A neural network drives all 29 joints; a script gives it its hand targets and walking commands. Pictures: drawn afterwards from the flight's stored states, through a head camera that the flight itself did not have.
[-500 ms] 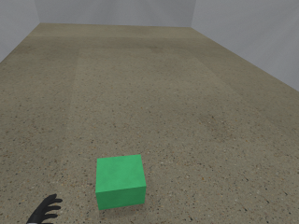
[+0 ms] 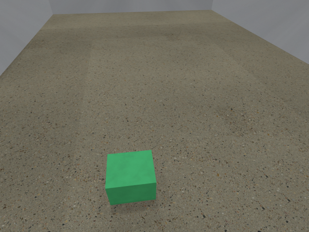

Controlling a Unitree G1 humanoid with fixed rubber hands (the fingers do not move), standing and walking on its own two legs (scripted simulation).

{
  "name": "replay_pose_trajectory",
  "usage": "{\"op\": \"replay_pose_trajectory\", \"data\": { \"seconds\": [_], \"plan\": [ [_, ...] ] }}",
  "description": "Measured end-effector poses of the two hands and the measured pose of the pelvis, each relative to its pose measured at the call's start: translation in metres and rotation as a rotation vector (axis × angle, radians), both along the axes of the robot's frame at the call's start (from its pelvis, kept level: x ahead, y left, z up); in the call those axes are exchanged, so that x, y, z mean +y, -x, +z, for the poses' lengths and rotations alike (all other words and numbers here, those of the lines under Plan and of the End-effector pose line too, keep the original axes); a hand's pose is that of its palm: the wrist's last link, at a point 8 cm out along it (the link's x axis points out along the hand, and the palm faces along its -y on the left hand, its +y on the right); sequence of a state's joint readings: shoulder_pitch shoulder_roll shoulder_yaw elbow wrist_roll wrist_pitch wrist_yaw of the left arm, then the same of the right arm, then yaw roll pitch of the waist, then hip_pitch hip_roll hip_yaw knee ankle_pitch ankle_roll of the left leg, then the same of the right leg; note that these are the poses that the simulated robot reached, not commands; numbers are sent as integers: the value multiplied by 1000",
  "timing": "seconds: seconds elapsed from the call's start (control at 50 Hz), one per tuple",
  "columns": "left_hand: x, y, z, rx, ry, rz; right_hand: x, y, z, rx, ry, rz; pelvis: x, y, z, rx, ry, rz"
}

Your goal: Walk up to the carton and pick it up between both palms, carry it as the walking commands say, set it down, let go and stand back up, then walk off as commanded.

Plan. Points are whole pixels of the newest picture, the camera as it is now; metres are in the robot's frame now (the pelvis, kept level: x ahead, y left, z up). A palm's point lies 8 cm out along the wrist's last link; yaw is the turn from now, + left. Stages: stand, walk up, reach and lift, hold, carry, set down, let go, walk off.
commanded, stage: stand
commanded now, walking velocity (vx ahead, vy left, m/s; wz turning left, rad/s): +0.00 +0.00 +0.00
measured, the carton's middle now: (131, 176) +0.65 +0.19 -0.64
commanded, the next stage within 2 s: walk off in 1.08 s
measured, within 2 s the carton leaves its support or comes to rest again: neither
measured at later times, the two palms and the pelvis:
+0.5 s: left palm out of the picture +0.07 +0.36 -0.10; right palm out of the picture +0.15 -0.23 -0.05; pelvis +0.01 +0.06 +0.01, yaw +0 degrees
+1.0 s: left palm out of the picture +0.03 +0.37 -0.11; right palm out of the picture +0.13 -0.21 -0.05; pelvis +0.00 +0.07 +0.01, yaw +0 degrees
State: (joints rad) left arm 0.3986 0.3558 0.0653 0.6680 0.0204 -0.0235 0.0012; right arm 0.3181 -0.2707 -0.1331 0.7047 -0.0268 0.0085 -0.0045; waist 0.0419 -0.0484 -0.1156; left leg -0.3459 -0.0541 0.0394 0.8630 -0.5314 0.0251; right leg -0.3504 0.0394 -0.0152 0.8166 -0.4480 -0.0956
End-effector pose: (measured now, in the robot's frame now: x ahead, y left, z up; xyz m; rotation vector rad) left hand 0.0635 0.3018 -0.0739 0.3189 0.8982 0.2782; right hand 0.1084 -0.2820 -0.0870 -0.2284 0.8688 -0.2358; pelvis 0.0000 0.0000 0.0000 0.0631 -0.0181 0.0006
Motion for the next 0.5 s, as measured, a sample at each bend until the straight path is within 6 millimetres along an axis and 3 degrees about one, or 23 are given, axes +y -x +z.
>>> {"op": "replay_pose_trajectory", "data": {
  "seconds": [0.18,0.34,0.5],
  "plan": [
    [17,-3,-6,8,17,20,18,-30,18,-50,25,21,17,-9,4,-3,25,2],
    [41,-9,-19,31,60,10,42,-29,29,-44,67,10,46,-15,6,9,68,5],
    [54,-3,-27,61,83,14,57,-38,38,-68,87,17,61,-14,7,16,88,5]
  ]
}}
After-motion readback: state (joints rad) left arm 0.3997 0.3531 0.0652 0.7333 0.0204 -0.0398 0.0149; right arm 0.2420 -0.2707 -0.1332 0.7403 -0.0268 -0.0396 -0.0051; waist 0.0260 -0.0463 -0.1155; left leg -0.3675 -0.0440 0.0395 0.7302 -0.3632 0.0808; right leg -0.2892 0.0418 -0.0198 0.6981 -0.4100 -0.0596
